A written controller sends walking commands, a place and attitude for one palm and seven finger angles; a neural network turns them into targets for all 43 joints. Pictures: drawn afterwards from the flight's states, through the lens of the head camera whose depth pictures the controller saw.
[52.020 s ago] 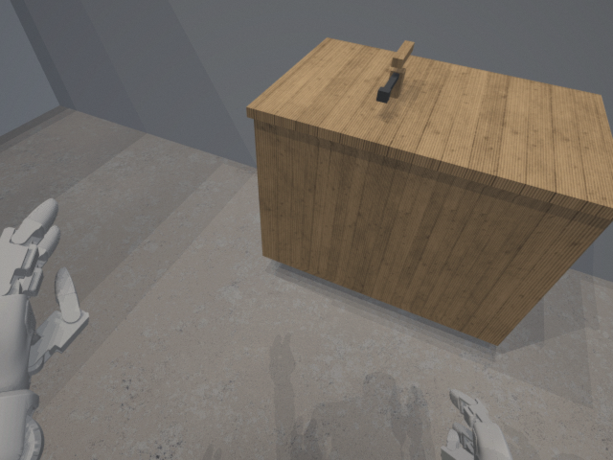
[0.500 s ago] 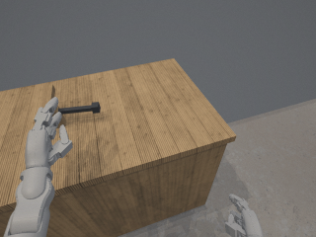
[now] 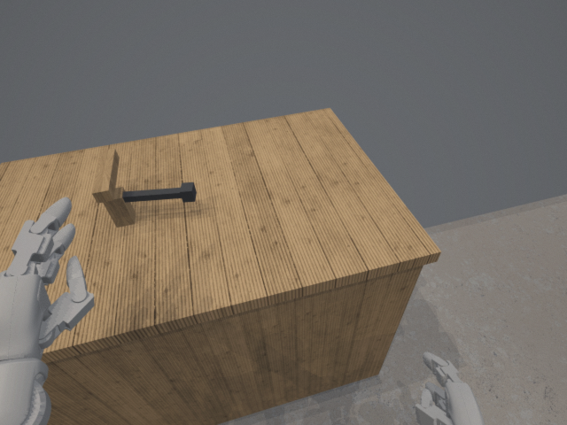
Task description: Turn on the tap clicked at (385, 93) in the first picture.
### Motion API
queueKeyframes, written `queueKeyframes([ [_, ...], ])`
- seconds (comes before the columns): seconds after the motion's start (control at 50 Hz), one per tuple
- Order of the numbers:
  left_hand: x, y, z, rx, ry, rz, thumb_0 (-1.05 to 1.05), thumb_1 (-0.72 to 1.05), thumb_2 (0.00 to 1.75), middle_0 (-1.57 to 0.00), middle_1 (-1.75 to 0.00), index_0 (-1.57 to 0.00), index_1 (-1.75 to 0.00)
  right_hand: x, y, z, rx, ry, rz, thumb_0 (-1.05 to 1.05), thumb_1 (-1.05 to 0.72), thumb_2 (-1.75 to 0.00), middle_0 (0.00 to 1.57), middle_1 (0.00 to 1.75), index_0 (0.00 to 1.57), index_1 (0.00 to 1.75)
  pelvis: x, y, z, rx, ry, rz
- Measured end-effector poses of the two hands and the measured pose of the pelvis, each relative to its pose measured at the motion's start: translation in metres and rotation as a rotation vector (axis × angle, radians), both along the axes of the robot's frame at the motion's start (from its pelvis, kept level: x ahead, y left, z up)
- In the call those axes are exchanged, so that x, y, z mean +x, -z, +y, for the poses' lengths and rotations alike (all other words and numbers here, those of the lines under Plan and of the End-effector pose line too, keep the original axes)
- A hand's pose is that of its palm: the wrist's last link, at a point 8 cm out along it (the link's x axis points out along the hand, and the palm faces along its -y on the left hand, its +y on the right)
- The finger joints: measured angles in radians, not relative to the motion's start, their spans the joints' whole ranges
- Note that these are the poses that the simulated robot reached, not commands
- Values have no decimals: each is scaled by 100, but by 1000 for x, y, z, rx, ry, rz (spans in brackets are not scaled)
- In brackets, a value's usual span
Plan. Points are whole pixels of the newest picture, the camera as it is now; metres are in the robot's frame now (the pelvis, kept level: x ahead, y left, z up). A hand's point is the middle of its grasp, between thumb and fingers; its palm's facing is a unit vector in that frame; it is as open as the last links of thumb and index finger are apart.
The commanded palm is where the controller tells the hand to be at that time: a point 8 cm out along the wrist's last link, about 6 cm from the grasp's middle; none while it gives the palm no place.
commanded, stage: draw the hand back beside the body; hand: left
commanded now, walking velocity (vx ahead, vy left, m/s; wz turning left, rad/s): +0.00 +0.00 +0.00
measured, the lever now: (188, 192) +0.51 +0.27 +0.03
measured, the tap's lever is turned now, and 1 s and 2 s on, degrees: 79 79 79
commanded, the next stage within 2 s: step back with the hand held close in 0.16 s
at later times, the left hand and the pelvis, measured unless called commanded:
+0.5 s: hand (91, 304) +0.19 +0.24 +0.15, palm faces +0.37 -0.84 -0.40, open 7.4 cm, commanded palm +0.14 +0.28 +0.17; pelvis -0.03 +0.00 +0.00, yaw +0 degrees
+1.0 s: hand (42, 354) +0.13 +0.27 +0.14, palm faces +0.39 -0.81 -0.44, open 7.4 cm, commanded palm +0.08 +0.30 +0.17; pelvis -0.08 +0.02 -0.01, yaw +0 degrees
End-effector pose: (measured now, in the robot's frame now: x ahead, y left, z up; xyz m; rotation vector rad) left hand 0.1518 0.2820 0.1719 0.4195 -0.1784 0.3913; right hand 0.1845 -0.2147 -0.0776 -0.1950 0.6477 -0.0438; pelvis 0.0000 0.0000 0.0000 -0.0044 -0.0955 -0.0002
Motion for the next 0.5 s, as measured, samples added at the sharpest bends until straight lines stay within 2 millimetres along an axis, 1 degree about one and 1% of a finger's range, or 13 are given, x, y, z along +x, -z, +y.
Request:
queueKeyframes([
  [0.14, -1, 8, -1, -32, -17, 8, 1, 89, 90, -21, -30, -21, -30, 0, 0, 3, 4, -8, -13, 1, -90, -89, 20, 30, 20, 30, -7, 1, -2, 4, -4, -4],
  [0.32, -3, -1, -8, -7, 12, -22, 1, 89, 90, -21, -30, -21, -30, -11, 1, 1, 11, -1, -11, 1, -90, -89, 20, 30, 20, 30, -10, 1, -6, 3, -1, -7],
  [0.4, -1, -7, -1, 38, 4, -43, 1, 89, 90, -21, -30, -21, -30, -20, 2, -5, 1, 15, 19, 1, -90, -89, 20, 30, 20, 30, -16, 1, -6, -5, -2, 26],
  [0.5, -2, 4, -1, 38, 27, 20, 1, 89, 90, -21, -30, -21, -30, -38, 5, -14, -21, 61, 57, 1, -90, -89, 20, 30, 20, 30, -26, 2, 0, -1, 9, 59],
])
